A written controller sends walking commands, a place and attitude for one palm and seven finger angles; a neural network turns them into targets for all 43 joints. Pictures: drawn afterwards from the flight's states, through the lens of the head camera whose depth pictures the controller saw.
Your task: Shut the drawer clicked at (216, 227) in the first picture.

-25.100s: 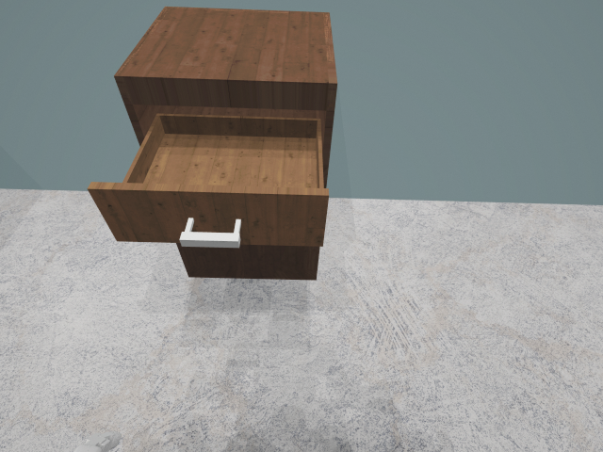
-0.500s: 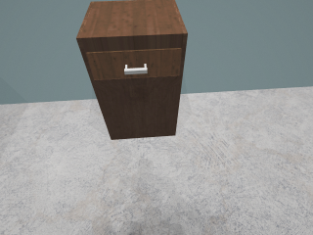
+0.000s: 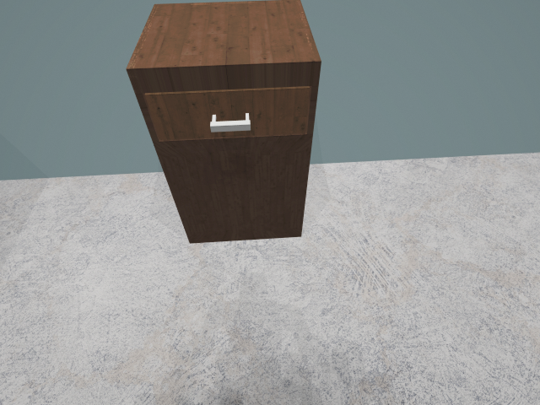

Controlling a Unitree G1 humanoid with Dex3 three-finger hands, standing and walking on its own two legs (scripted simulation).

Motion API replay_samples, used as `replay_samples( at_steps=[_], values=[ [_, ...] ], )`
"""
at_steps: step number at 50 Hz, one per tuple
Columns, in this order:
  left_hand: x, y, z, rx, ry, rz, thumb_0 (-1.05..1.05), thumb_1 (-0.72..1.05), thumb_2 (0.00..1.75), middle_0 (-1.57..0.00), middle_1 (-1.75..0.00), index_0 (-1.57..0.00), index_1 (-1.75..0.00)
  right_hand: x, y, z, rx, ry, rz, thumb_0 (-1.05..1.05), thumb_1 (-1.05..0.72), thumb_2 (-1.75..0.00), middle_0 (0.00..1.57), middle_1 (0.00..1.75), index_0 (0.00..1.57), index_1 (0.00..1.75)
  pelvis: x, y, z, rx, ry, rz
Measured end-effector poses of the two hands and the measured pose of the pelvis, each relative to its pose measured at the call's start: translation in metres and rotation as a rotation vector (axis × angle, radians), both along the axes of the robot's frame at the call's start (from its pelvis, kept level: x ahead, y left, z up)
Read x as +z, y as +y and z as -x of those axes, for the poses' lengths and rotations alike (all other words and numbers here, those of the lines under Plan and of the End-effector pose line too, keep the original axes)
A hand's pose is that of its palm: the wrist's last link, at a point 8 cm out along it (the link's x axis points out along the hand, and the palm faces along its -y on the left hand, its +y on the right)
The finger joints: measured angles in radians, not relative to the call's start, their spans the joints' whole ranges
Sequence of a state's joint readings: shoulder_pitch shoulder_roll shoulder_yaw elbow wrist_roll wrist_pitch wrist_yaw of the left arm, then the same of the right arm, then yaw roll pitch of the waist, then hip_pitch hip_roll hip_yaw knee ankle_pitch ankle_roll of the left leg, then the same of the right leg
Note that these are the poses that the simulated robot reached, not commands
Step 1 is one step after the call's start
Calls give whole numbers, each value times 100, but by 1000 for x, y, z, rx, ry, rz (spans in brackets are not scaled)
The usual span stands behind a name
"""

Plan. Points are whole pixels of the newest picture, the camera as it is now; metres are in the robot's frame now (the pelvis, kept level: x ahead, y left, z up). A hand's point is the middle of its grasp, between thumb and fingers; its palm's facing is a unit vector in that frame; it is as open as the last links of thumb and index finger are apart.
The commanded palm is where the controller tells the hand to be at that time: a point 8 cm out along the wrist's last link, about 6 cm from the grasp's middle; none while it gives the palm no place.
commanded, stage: look to check the result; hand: left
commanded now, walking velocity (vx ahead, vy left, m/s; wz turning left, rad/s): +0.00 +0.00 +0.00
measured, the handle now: (230, 121) +0.85 +0.17 -0.10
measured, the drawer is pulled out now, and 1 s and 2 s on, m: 0.00 0.00 0.00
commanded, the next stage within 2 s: stand and wait in 0.02 s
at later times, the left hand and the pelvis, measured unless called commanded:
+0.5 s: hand out of the picture +0.07 +0.23 -0.16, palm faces -0.01 -0.96 -0.30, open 7.4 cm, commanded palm none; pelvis +0.00 +0.00 +0.00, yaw -1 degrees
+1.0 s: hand out of the picture +0.06 +0.24 -0.16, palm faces -0.01 -0.95 -0.30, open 7.4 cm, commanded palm none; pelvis +0.00 +0.01 +0.00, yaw -1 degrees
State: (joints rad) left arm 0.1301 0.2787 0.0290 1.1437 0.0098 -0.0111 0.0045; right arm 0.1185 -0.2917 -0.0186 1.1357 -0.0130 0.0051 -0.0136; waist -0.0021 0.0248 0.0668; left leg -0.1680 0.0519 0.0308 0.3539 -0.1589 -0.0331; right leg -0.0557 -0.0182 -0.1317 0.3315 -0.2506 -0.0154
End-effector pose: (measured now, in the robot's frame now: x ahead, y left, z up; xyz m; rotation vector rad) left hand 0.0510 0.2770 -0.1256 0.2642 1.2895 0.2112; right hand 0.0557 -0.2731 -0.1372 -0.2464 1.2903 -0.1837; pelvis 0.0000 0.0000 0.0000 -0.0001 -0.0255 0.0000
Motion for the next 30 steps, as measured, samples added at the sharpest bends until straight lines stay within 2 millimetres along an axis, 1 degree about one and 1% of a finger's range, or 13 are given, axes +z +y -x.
replay_samples(
  at_steps=[10,20,30],
  values=[
    [-1,-4,-9,-11,-16,11,1,90,90,-21,-30,-20,-30,3,-3,-2,-4,-6,9,0,-90,-90,20,30,20,30,0,-1,-3,-4,-2,0],
    [-2,-2,-15,-21,-23,16,1,90,90,-21,-30,-20,-30,4,0,6,-17,8,9,0,-90,-90,20,30,20,30,1,2,-5,-9,-3,0],
    [-1,3,-14,-24,-18,13,1,90,90,-21,-30,-20,-30,2,7,14,-24,22,3,0,-90,-90,20,30,20,30,1,6,-4,-11,-4,0]
  ],
)
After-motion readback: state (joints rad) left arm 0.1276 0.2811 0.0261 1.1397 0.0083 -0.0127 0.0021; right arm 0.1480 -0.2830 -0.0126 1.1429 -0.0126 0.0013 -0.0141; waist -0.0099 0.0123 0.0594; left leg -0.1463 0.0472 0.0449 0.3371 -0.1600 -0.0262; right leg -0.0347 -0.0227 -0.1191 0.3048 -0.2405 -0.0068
